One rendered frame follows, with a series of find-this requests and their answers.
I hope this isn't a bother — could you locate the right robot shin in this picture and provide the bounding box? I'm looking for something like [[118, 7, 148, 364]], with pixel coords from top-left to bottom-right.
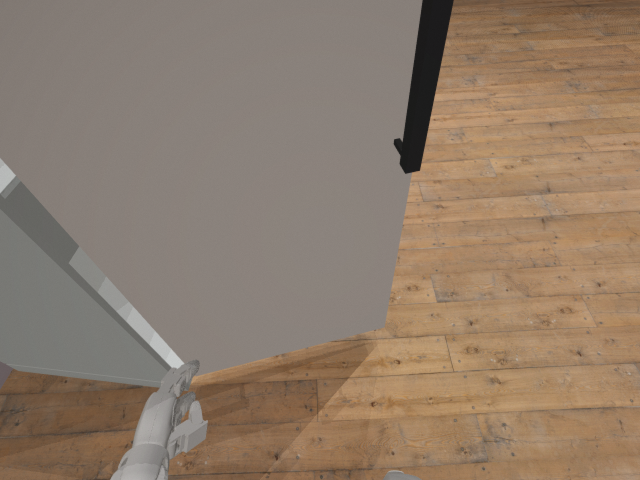
[[384, 470, 404, 478]]

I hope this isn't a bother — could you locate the robot left forearm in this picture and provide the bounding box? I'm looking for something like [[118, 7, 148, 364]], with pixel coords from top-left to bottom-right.
[[110, 444, 169, 480]]

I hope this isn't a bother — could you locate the handle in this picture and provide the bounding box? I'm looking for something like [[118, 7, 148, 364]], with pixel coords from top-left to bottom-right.
[[394, 0, 454, 174]]

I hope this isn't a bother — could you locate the fridge door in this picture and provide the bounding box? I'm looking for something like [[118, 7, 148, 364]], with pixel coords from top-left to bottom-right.
[[0, 0, 423, 376]]

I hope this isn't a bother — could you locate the robot left hand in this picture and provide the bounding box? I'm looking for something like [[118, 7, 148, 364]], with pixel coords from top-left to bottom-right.
[[132, 359, 208, 460]]

